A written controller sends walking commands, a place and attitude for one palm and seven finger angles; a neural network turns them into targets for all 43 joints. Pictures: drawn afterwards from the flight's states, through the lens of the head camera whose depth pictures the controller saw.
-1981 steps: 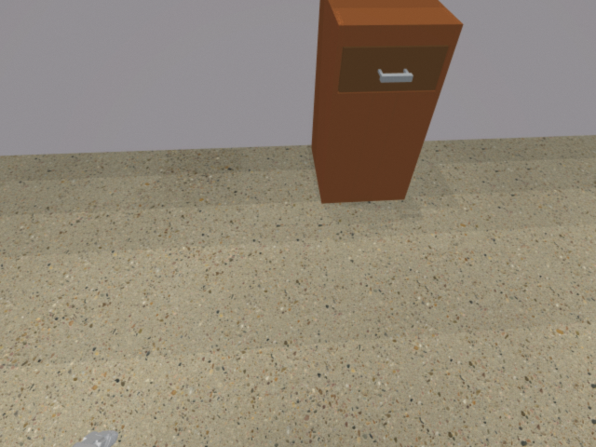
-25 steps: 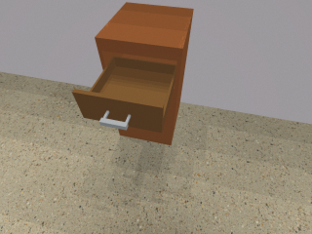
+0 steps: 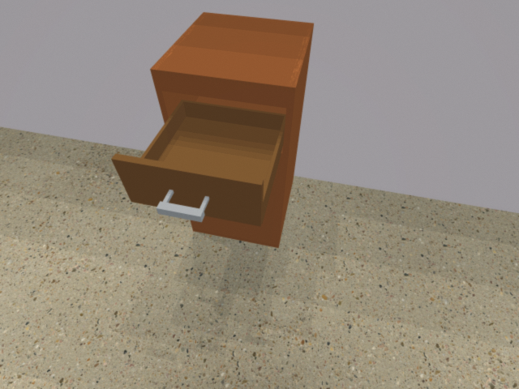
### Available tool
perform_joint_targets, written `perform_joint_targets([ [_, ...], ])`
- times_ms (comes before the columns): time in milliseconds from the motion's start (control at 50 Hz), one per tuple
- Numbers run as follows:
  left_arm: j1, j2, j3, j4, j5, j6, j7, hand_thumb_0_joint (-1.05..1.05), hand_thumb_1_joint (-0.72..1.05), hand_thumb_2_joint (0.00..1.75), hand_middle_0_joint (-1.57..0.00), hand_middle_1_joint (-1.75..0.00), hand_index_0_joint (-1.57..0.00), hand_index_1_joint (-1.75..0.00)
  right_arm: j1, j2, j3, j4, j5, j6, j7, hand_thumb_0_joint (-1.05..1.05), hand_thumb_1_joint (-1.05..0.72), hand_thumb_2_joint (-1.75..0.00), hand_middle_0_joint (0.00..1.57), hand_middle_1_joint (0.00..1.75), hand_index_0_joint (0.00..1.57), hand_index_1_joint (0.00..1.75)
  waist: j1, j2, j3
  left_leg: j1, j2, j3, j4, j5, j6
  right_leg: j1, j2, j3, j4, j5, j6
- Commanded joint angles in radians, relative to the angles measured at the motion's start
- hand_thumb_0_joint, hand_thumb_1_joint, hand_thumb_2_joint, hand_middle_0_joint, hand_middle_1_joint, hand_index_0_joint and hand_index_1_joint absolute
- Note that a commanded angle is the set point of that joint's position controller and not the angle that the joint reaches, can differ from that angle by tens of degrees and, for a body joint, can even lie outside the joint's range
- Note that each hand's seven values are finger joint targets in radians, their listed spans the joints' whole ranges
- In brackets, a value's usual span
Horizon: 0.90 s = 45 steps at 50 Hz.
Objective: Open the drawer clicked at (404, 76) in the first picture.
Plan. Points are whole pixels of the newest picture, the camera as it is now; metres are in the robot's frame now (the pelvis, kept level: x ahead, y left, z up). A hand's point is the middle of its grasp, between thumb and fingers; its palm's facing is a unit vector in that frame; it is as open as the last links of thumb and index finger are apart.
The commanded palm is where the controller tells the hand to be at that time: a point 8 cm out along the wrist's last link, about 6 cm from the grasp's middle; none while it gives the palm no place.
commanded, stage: look to check the result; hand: left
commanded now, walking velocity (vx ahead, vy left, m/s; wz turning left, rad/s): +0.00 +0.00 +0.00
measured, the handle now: (184, 204) +0.53 +0.21 -0.12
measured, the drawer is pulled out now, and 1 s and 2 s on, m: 0.30 0.30 0.30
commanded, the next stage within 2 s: stand and wait in 0.50 s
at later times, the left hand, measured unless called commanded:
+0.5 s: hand out of the picture -0.01 +0.14 -0.18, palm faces +0.06 -0.99 -0.15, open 7.3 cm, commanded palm none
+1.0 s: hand out of the picture +0.00 +0.13 -0.18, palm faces +0.07 -0.98 -0.17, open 7.3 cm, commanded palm none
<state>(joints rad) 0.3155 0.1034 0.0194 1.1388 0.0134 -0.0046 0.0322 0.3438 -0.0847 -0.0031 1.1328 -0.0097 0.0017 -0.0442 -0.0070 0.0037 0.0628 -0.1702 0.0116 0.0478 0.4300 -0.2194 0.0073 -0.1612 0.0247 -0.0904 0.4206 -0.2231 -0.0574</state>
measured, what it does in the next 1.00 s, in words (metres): stands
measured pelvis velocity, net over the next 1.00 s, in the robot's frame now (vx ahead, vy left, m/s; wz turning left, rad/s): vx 0.02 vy -0.02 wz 0.01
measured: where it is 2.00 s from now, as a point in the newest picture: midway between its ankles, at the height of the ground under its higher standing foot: outside the picture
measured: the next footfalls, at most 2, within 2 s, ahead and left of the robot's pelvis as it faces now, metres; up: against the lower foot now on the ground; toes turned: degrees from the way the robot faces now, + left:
none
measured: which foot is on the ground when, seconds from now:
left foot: down 0.00-1.00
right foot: down 0.00-1.00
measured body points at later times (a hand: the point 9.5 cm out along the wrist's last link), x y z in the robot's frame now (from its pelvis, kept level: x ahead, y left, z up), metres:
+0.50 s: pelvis +0.01 -0.01 +0.00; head +0.03 -0.01 +0.45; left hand -0.01 +0.19 -0.16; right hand -0.02 -0.20 -0.17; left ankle +0.01 +0.11 -0.74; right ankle +0.01 -0.08 -0.74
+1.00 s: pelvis +0.02 -0.02 +0.00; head +0.05 -0.02 +0.45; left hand +0.00 +0.19 -0.16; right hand -0.01 -0.21 -0.17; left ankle +0.01 +0.11 -0.74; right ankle +0.01 -0.08 -0.74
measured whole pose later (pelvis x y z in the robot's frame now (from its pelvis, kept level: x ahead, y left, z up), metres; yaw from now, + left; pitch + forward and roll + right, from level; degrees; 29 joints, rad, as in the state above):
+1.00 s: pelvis +0.02 -0.02 +0.00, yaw +1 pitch -2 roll +0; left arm 0.30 0.10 0.02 1.14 0.01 -0.01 0.03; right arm 0.32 -0.09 0.00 1.15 -0.01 0.01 -0.05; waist -0.01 0.01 0.08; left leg -0.13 0.03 0.03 0.41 -0.24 -0.02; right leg -0.12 0.05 -0.11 0.39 -0.25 -0.08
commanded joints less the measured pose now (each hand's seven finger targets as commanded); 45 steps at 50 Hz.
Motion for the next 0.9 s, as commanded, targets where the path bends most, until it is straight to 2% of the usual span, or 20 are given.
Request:
perform_joint_targets([
  [0, 0.094, 0.079, 0.009, -0.009, -0.004, -0.009, 0.010, 0.00, 0.90, 0.90, -0.20, -0.30, -0.20, -0.30, 0.104, -0.065, -0.006, 0.000, -0.006, -0.002, -0.004, 0.00, -0.90, -0.90, 0.20, 0.30, 0.20, 0.30, -0.001, 0.017, 0.080, -0.035, 0.074, -0.075, -0.082, 0.021, 0.031, -0.069, -0.118, 0.141, -0.133, -0.031, -0.005],
  [60, 0.098, 0.082, 0.010, -0.008, -0.004, -0.012, 0.012, 0.00, 0.90, 0.90, -0.20, -0.30, -0.20, -0.30, 0.102, -0.069, -0.007, -0.003, -0.004, -0.002, -0.005, 0.00, -0.90, -0.90, 0.20, 0.30, 0.20, 0.30, -0.001, -0.012, 0.058, -0.014, 0.078, -0.076, -0.072, 0.042, 0.029, -0.066, -0.115, 0.141, -0.132, -0.023, -0.005],
  [180, 0.097, 0.080, 0.010, -0.004, -0.005, -0.014, 0.012, 0.00, 0.90, 0.90, -0.20, -0.30, -0.20, -0.30, 0.104, -0.064, -0.005, 0.008, -0.004, -0.006, -0.007, 0.00, -0.90, -0.90, 0.20, 0.30, 0.20, 0.30, -0.001, 0.008, 0.044, -0.013, 0.080, -0.073, -0.067, 0.096, 0.028, -0.024, -0.122, 0.126, -0.121, 0.060, -0.004],
  [260, 0.106, 0.080, 0.009, 0.000, -0.005, -0.014, 0.013, 0.00, 0.90, 0.90, -0.20, -0.30, -0.20, -0.30, 0.090, -0.065, -0.007, 0.008, -0.002, -0.002, -0.007, 0.00, -0.90, -0.90, 0.20, 0.30, 0.20, 0.30, 0.002, 0.004, 0.062, -0.003, 0.078, -0.069, -0.065, 0.085, 0.024, -0.048, -0.122, 0.132, -0.130, 0.047, -0.002],
  [520, 0.091, 0.080, 0.013, -0.003, -0.006, -0.014, 0.012, 0.00, 0.90, 0.90, -0.20, -0.30, -0.20, -0.30, 0.089, -0.066, -0.005, 0.012, -0.004, -0.006, -0.011, 0.00, -0.90, -0.90, 0.20, 0.30, 0.20, 0.30, 0.001, 0.009, 0.046, -0.005, 0.080, -0.069, -0.068, 0.109, 0.023, 0.000, -0.123, 0.122, -0.123, 0.105, -0.001],
  [580, 0.085, 0.077, 0.012, -0.005, -0.005, -0.014, 0.013, 0.00, 0.90, 0.90, -0.20, -0.30, -0.20, -0.30, 0.091, -0.066, -0.005, 0.010, -0.004, -0.004, -0.011, 0.00, -0.90, -0.90, 0.20, 0.30, 0.20, 0.30, -0.001, 0.013, 0.060, -0.008, 0.082, -0.071, -0.069, 0.107, 0.024, -0.008, -0.121, 0.120, -0.125, 0.094, -0.001],
  [660, 0.094, 0.077, 0.012, -0.004, -0.005, -0.014, 0.013, 0.00, 0.90, 0.90, -0.20, -0.30, -0.20, -0.30, 0.079, -0.072, -0.007, 0.007, -0.002, -0.003, -0.011, 0.00, -0.90, -0.90, 0.20, 0.30, 0.20, 0.30, 0.003, -0.010, 0.055, 0.011, 0.080, -0.069, -0.065, 0.108, 0.022, -0.023, -0.121, 0.124, -0.127, 0.095, 0.001],
  [700, 0.088, 0.081, 0.012, -0.005, -0.007, -0.014, 0.012, 0.00, 0.90, 0.90, -0.20, -0.30, -0.20, -0.30, 0.084, -0.069, -0.005, 0.011, -0.004, -0.003, -0.011, 0.00, -0.90, -0.90, 0.20, 0.30, 0.20, 0.30, 0.001, 0.006, 0.053, 0.001, 0.079, -0.065, -0.067, 0.104, 0.021, -0.006, -0.124, 0.127, -0.128, 0.102, 0.001],
  [760, 0.092, 0.081, 0.013, -0.006, -0.005, -0.016, 0.013, 0.00, 0.90, 0.90, -0.20, -0.30, -0.20, -0.30, 0.078, -0.070, -0.007, 0.006, -0.002, -0.003, -0.012, 0.00, -0.90, -0.90, 0.20, 0.30, 0.20, 0.30, 0.001, 0.001, 0.044, 0.020, 0.081, -0.065, -0.061, 0.123, 0.020, -0.013, -0.123, 0.126, -0.124, 0.134, 0.002],
  [800, 0.083, 0.088, 0.014, -0.007, -0.007, -0.015, 0.013, 0.00, 0.90, 0.90, -0.20, -0.30, -0.20, -0.30, 0.088, -0.068, -0.006, 0.011, -0.002, -0.004, -0.012, 0.00, -0.90, -0.90, 0.20, 0.30, 0.20, 0.30, 0.000, 0.000, 0.031, 0.008, 0.081, -0.064, -0.065, 0.124, 0.020, 0.021, -0.125, 0.121, -0.121, 0.151, 0.002],
  [880, 0.083, 0.083, 0.013, -0.005, -0.007, -0.013, 0.013, 0.00, 0.90, 0.90, -0.20, -0.30, -0.20, -0.30, 0.089, -0.068, -0.004, 0.013, -0.003, -0.002, -0.013, 0.00, -0.90, -0.90, 0.20, 0.30, 0.20, 0.30, 0.000, 0.014, 0.059, 0.003, 0.082, -0.068, -0.067, 0.119, 0.022, 0.003, -0.122, 0.117, -0.127, 0.121, 0.002],
])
